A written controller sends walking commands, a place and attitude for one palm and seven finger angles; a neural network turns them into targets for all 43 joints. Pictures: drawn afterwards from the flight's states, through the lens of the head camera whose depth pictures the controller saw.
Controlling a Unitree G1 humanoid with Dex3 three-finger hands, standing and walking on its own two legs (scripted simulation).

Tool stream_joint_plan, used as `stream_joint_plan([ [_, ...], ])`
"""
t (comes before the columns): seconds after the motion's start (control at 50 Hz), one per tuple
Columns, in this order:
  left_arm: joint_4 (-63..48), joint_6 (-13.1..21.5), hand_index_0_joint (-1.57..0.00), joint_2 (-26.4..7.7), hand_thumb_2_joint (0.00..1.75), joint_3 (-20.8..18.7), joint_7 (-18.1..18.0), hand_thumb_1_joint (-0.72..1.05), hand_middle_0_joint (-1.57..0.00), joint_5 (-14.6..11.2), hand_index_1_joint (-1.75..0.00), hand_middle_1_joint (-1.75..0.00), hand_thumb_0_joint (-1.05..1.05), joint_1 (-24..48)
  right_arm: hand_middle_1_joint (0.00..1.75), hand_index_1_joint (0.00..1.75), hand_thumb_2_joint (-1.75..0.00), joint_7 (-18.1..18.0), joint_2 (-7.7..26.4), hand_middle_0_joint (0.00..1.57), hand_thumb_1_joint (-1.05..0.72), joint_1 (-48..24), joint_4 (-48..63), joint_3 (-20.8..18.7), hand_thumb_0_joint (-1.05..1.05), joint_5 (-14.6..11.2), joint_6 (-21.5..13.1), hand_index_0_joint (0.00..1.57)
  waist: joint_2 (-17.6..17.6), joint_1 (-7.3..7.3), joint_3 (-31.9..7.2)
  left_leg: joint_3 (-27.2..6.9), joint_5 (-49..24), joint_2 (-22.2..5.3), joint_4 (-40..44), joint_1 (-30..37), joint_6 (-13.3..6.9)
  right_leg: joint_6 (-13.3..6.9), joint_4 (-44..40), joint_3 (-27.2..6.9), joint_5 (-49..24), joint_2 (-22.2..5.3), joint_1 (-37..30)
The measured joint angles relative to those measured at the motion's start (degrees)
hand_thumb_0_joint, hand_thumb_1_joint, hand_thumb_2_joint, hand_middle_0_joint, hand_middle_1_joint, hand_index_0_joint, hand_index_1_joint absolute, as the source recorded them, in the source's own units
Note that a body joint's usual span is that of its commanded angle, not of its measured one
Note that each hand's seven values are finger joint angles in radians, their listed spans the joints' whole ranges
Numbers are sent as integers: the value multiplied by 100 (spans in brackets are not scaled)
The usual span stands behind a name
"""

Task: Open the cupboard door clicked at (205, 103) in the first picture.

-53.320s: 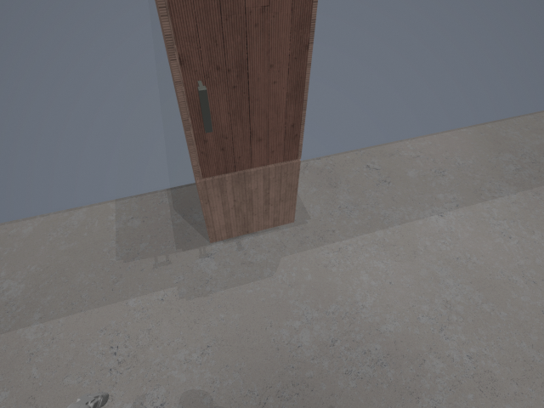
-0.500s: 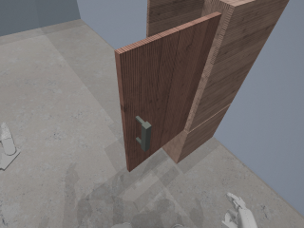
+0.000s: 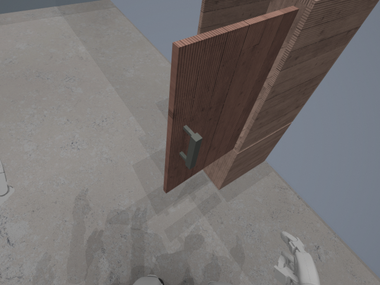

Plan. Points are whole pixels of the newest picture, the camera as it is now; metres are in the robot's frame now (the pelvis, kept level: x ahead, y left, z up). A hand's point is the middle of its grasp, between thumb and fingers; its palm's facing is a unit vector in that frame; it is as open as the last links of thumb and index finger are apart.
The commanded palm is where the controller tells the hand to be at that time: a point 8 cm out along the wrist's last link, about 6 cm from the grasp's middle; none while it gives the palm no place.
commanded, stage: step back with the hand held close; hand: left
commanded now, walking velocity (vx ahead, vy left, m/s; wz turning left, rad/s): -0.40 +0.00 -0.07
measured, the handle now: (188, 147) +0.46 +0.04 -0.05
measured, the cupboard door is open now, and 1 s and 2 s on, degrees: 94 94 94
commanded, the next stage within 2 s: stop stepping back and stand still in 0.10 s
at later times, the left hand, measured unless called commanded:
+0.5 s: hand out of the picture +0.10 +0.22 +0.17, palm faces +0.39 -0.80 -0.45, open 7.4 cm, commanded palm +0.06 +0.25 +0.18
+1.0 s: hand out of the picture +0.05 +0.21 +0.17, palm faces +0.41 -0.81 -0.43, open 7.4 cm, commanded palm +0.00 +0.25 +0.18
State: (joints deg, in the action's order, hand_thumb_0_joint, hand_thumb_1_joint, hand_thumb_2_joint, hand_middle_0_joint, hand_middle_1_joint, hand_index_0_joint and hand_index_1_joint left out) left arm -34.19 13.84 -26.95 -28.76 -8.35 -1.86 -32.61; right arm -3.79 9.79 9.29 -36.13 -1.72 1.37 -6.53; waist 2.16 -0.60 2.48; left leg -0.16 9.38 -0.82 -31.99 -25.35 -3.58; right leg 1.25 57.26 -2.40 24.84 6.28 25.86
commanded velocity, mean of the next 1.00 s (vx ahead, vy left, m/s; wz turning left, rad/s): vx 0.08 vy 0.05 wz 0.00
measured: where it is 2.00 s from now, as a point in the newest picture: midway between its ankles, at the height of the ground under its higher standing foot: outside the picture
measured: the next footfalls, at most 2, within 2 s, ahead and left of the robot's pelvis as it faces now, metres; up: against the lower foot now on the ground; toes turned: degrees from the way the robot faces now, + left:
right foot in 0.30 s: -0.14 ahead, -0.12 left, +0.00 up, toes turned -9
left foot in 0.50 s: -0.04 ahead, +0.07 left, +0.00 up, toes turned -2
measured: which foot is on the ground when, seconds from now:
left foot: down 0.00-0.30, up 0.32-0.48, down 0.50-0.72, up 0.74-1.00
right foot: up 0.00-0.28, down 0.30-1.00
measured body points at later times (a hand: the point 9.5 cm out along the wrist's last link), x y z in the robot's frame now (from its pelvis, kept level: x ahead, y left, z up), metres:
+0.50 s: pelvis -0.11 -0.03 -0.01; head -0.12 -0.02 +0.44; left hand +0.08 +0.26 +0.20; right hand -0.02 -0.30 -0.10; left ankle -0.08 +0.07 -0.73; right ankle -0.24 -0.11 -0.73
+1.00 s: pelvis -0.16 -0.04 +0.01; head -0.17 -0.05 +0.46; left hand +0.02 +0.25 +0.19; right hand -0.05 -0.30 -0.09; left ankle -0.12 +0.10 -0.72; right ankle -0.18 -0.12 -0.73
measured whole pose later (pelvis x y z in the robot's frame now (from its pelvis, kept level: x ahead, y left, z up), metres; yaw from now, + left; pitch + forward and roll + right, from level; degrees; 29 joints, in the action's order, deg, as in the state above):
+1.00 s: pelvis -0.16 -0.04 +0.01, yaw -4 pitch +0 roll +2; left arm -22.9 12.9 -19.9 -21.9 -8.9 -1.3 -29.6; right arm -4.7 13.9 15.9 -39.1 -0.8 0.4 -7.4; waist 0.5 -0.9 -1.0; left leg 4.1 13.4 -2.3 -33.2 -18.1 -1.2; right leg -3.0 27.8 5.2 16.3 -0.7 11.3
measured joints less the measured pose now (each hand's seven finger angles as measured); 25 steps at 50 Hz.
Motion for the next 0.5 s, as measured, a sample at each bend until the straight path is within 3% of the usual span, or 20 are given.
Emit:
stream_joint_plan([
  [0.06, -110, -64, -21, 221, 90, 143, -61, 89, -21, -72, -30, -30, 1, 68, 30, 30, -90, 69, -104, 20, -91, -23, -139, 111, 1, 17, -187, 20, -19, -191, -158, 122, -361, -168, 535, 52, 33, 39, -147, 140, 337, -117, -496],
  [0.1, -115, -140, -21, 322, 90, 298, -55, 89, -21, -90, -30, -30, 1, 241, 30, 30, -90, 97, -165, 20, -91, -116, -186, 187, 1, 44, -247, 20, -40, -225, -203, 174, -612, -253, 846, 51, 45, 48, -459, 153, 448, -176, -816],
  [0.18, -63, -305, -21, 227, 90, 440, 31, 89, -21, -173, -30, -30, 1, 564, 30, 30, -89, 138, -290, 21, -90, -378, -101, 312, 1, 67, -252, 20, -42, -122, -183, 256, -1141, -357, 1376, -30, 111, -11, -1031, 173, 606, -218, -1235],
  [0.26, -195, -347, -21, -174, 90, 225, 130, 89, -21, -330, -30, -30, 1, 347, 30, 31, -89, 208, -353, 21, -90, -496, 187, 409, 1, 79, -165, 20, 30, 75, -183, 349, -1621, -369, 1702, -229, 220, -175, -2298, 422, 380, -227, -1712],
  [0.3, -376, -287, -21, -452, 90, -46, 145, 89, -21, -381, -30, -30, 1, -16, 30, 31, -89, 240, -336, 21, -90, -495, 375, 455, 1, 61, -70, 20, 256, 125, -195, 495, -1382, -228, 1299, -562, 316, -317, -3359, 470, -57, -416, -2027],
  [0.36, -436, -179, -21, -410, 90, 61, 209, 89, -21, -351, -30, -30, 1, -454, 30, 31, -89, 228, -77, 21, -90, -244, 182, 398, 1, -7, 122, 20, 36, 58, -239, 151, 124, -156, -594, -968, 474, -401, -3190, 475, -112, -314, -1981],
  [0.4, -341, -152, -21, -346, 90, 97, 176, 89, -22, -282, -30, -31, 1, -652, 30, 31, -89, 176, 31, 21, -90, 138, -13, 349, 1, -108, 205, 20, 121, -43, -460, 199, 479, -14, -1414, -865, 486, -380, -3181, 377, -111, -398, -2022],
  [0.44, -45, -146, -22, -202, 90, 127, 93, 88, -22, -198, -30, -31, 1, -558, 30, 30, -89, 78, 155, 21, -91, 483, -167, 309, 1, -160, 242, 20, 185, -100, -627, 373, 578, 45, -1304, -430, 430, -356, -3170, 320, -101, -490, -2082],
  [0.5, 538, -247, -22, 151, 90, 262, -40, 88, -22, -126, -30, -31, 1, -33, 30, 30, -90, -41, 433, 21, -91, 825, -331, 200, 1, -194, 207, 20, 51, -40, -764, 473, 392, 104, -293, 448, 199, -296, -2853, 407, 76, -535, -2043],
])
